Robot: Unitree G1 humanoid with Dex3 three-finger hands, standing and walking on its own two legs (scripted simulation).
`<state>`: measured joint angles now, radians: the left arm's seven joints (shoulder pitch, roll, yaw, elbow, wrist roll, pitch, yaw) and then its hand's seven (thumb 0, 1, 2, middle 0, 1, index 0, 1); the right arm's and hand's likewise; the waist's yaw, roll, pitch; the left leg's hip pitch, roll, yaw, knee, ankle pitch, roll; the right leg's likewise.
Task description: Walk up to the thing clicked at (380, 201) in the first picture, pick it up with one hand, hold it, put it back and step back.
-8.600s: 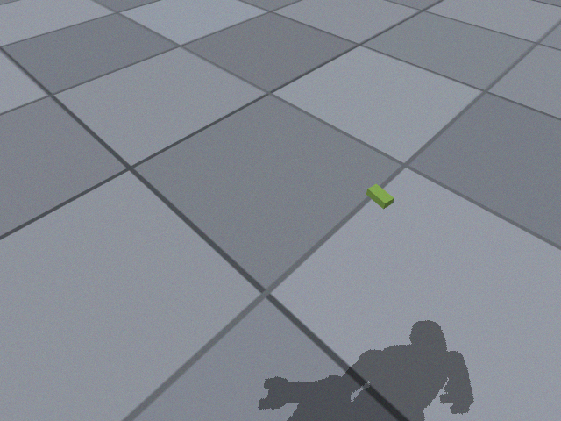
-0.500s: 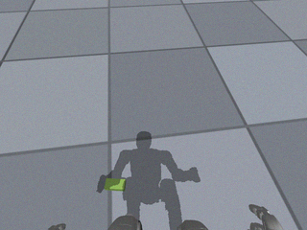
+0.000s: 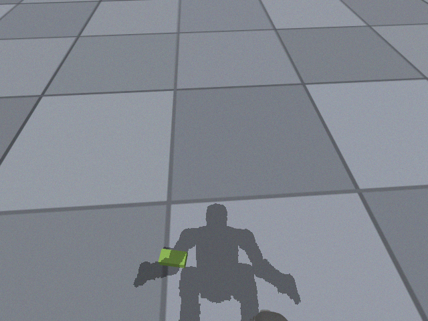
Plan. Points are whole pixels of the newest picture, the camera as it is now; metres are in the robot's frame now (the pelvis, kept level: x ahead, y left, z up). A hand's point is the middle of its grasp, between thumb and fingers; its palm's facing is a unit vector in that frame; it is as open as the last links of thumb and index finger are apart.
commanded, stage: walk up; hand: left
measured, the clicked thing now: (173, 258) +0.48 +0.24 -0.73
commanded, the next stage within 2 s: none
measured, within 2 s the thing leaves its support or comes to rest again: neither
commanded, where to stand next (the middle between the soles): +0.10 +0.00 m, yaw -4 degrees
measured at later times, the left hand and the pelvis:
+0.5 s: hand out of the picture +0.11 +0.24 -0.13, palm faces +0.01 -0.91 -0.41, open 7.4 cm; pelvis +0.01 -0.03 +0.00, yaw +2 degrees
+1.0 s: hand out of the picture +0.13 +0.25 -0.14, palm faces -0.08 -0.93 -0.35, open 7.4 cm; pelvis +0.04 +0.00 +0.01, yaw -3 degrees
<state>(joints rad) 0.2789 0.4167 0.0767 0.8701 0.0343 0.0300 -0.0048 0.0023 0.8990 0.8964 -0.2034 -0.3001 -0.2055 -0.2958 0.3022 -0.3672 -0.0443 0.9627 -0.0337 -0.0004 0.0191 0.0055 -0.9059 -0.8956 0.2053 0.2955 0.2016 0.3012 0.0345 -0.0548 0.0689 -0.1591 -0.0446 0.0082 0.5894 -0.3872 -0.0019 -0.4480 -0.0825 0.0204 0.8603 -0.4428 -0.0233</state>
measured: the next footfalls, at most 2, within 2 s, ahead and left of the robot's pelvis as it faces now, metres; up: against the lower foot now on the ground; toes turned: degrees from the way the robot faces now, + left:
right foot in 0.22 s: +0.17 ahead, -0.16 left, +0.00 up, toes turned -2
left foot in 0.54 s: +0.03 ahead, +0.10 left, +0.00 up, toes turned +4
